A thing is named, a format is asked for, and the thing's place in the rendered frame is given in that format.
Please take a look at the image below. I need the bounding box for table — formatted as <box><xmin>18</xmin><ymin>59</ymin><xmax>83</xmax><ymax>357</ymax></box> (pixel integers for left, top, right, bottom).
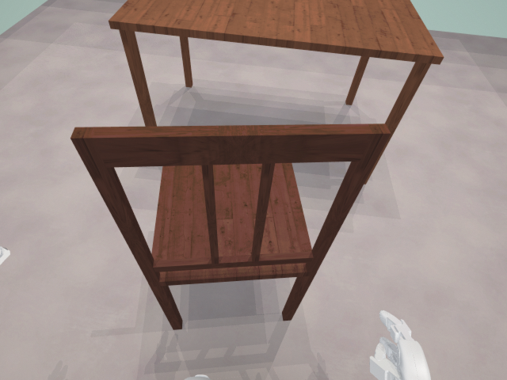
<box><xmin>109</xmin><ymin>0</ymin><xmax>444</xmax><ymax>184</ymax></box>

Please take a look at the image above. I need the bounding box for right robot hand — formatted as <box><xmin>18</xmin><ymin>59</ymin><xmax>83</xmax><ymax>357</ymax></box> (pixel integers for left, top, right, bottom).
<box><xmin>370</xmin><ymin>310</ymin><xmax>431</xmax><ymax>380</ymax></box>

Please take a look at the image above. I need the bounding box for chair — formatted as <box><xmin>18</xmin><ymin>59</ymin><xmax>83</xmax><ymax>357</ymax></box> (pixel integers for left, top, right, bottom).
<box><xmin>71</xmin><ymin>123</ymin><xmax>391</xmax><ymax>330</ymax></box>

